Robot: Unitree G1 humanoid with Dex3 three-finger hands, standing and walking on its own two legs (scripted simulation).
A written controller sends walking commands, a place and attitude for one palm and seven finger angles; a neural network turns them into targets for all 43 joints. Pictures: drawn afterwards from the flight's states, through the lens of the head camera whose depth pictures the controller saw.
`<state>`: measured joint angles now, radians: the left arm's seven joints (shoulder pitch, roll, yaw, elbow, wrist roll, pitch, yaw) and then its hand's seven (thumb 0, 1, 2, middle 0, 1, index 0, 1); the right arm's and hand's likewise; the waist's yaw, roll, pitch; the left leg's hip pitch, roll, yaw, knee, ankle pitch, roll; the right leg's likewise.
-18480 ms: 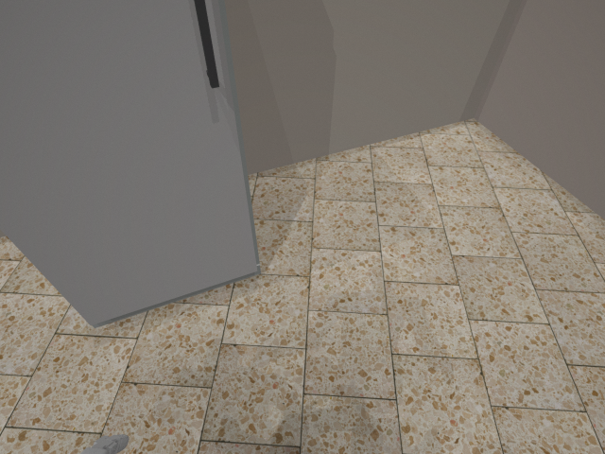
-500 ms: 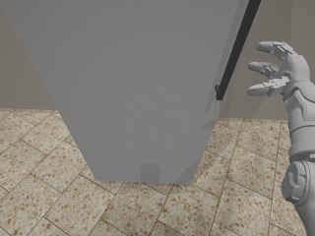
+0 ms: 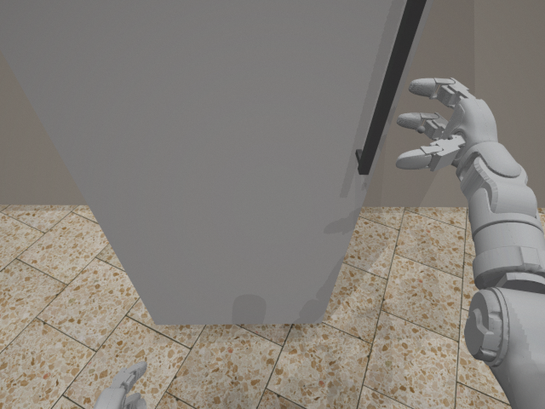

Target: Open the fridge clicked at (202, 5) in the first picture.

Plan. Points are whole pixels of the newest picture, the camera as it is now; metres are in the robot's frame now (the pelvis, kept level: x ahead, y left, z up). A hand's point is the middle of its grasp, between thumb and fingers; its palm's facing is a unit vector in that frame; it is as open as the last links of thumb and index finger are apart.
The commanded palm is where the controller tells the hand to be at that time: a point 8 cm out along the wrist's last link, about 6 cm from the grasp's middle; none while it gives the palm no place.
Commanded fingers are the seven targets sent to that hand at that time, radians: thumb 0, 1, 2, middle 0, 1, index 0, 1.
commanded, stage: feel for the door with the fingertips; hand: right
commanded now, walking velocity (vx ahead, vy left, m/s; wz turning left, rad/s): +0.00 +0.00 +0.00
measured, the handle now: (387, 75) +0.52 -0.10 +0.26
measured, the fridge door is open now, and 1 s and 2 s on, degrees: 0 0 0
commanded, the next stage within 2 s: slide the fingers in behind the handle in 0.56 s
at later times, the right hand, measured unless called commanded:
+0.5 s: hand (404, 119) +0.47 -0.13 +0.22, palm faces -0.10 +1.00 +0.01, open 14.0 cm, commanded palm +0.46 -0.18 +0.22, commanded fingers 0.00 0.50 -0.30 0.30 1.20 0.30 1.20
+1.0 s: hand (408, 120) +0.47 -0.14 +0.22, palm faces -0.10 +1.00 +0.02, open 13.7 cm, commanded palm +0.45 -0.19 +0.22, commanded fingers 0.00 0.50 -0.30 0.30 1.20 0.30 1.20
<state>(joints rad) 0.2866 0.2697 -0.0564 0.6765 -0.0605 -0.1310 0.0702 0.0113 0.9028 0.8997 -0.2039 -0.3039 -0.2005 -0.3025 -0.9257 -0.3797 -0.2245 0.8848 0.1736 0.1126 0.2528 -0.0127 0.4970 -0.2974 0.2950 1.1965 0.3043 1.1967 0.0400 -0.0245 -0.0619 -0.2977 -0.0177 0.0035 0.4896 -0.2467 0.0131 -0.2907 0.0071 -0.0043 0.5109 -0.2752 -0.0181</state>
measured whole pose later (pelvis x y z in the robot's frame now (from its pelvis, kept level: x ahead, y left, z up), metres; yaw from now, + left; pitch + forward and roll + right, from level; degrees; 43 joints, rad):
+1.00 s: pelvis -0.01 +0.00 +0.00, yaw +1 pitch +5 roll +0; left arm 0.39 0.28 -0.05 0.70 -0.05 -0.15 0.06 0.01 0.90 0.90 -0.20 -0.30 -0.20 -0.30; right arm -1.05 -0.43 -0.27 1.09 0.13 -0.01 0.24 -0.01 0.50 -0.30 0.34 1.22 0.34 1.22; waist 0.09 -0.02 -0.06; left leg -0.38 -0.03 -0.01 0.51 -0.23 0.01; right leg -0.36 0.00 -0.02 0.54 -0.27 -0.02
